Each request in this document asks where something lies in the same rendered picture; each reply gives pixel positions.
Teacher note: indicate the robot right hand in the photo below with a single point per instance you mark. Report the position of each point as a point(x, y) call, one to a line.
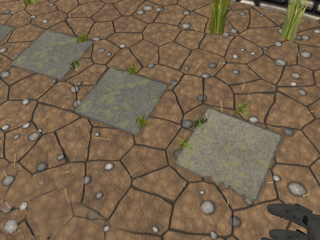
point(299, 215)

